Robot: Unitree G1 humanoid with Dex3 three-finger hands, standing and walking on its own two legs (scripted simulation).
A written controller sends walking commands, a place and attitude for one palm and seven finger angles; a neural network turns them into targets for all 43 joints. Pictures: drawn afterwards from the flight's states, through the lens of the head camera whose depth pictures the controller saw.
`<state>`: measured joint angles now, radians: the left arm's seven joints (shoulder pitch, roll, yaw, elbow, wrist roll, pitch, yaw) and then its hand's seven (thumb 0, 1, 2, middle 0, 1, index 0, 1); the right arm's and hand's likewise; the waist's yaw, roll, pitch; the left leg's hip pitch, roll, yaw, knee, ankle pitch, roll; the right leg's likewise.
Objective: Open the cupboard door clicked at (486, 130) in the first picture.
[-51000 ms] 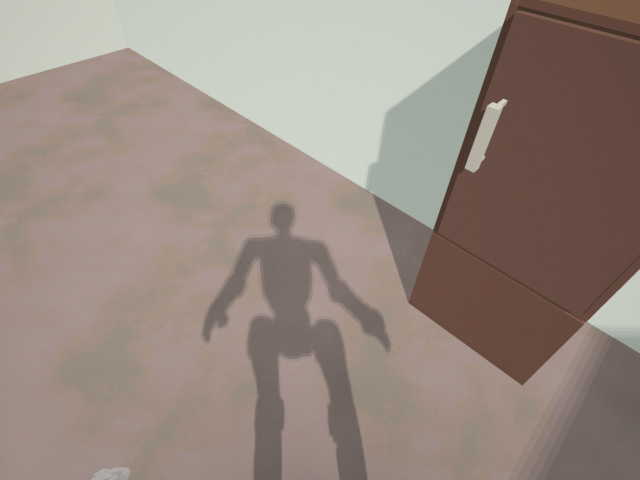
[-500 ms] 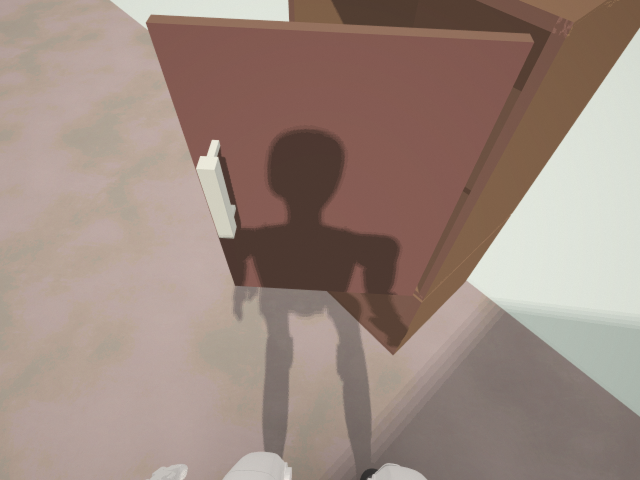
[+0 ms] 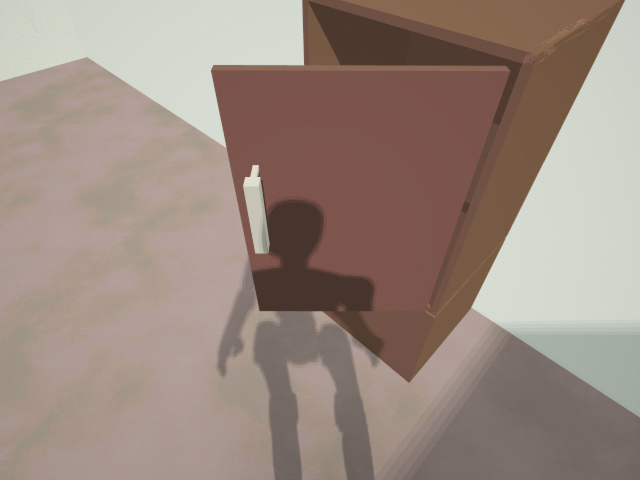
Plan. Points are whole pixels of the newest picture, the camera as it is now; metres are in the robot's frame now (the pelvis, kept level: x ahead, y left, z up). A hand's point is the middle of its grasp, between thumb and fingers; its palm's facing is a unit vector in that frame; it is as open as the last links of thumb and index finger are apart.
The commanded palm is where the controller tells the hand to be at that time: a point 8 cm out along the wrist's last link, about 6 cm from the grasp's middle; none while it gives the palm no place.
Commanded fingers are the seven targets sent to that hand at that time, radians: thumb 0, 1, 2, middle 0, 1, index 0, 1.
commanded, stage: come to a stop and stand still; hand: left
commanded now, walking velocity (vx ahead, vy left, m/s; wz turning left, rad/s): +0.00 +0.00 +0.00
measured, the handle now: (258, 210) +0.54 +0.15 +0.02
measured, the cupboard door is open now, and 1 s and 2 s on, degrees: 44 44 44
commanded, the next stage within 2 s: look again from close up in 0.60 s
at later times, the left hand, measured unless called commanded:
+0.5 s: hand out of the picture -0.02 +0.19 -0.16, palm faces +0.01 -0.97 -0.24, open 7.4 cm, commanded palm none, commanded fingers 0.00 0.90 0.90 -0.20 -0.30 -0.20 -0.30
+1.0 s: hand out of the picture -0.01 +0.20 -0.16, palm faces +0.02 -0.96 -0.26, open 7.4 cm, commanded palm none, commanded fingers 0.00 0.90 0.90 -0.20 -0.30 -0.20 -0.30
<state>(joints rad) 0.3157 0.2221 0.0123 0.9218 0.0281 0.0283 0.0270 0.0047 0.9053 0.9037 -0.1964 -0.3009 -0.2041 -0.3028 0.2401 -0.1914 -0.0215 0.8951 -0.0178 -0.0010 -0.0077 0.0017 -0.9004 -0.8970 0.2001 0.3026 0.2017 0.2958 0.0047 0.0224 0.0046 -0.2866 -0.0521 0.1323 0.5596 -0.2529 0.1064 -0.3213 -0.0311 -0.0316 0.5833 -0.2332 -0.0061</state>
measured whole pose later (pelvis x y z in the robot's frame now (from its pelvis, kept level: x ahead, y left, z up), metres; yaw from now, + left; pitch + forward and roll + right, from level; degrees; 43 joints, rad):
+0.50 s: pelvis -0.03 -0.01 +0.01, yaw +1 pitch -2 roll +0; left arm 0.30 0.23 0.00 1.05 0.03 0.01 0.01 0.00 0.90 0.90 -0.20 -0.30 -0.21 -0.30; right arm 0.26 -0.25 -0.03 1.06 -0.02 -0.01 0.00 0.00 -0.90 -0.90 0.20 0.30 0.20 0.30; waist -0.01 -0.01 0.00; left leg -0.26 -0.05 0.11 0.44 -0.17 0.08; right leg -0.29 -0.02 -0.04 0.47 -0.17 -0.02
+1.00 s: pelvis -0.03 -0.01 +0.01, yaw +2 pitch -3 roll +0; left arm 0.25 0.26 0.00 1.09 0.03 0.00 0.01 0.00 0.90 0.90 -0.20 -0.30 -0.21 -0.30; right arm 0.22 -0.26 -0.02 1.12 -0.01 -0.01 0.00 0.00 -0.90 -0.90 0.20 0.30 0.20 0.30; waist 0.00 -0.01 0.02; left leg -0.24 -0.06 0.09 0.40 -0.14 0.08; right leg -0.26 -0.02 -0.05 0.42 -0.14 -0.01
